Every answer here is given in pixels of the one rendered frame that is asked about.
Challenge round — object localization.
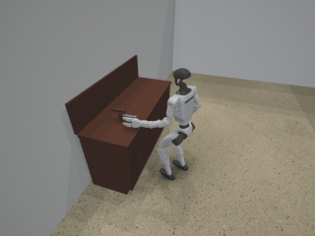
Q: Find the robot left hand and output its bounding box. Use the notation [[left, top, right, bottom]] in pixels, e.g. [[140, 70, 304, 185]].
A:
[[122, 117, 142, 128]]

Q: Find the left robot forearm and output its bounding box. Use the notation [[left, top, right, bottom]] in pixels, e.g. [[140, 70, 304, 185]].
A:
[[141, 119, 168, 129]]

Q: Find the tap lever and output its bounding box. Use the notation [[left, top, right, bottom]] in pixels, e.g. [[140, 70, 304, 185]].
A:
[[122, 114, 137, 119]]

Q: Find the robot right upper arm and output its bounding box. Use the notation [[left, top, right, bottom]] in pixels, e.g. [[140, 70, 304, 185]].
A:
[[187, 86, 201, 110]]

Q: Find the robot left upper arm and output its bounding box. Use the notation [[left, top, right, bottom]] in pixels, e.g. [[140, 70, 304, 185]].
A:
[[162, 95, 180, 126]]

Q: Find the left robot thigh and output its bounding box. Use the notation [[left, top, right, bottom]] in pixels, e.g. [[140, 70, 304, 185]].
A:
[[158, 132, 185, 154]]

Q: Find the right robot foot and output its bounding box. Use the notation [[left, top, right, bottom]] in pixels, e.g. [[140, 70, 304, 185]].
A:
[[172, 159, 188, 171]]

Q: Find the counter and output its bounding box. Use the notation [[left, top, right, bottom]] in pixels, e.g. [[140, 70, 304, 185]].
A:
[[65, 55, 171, 195]]

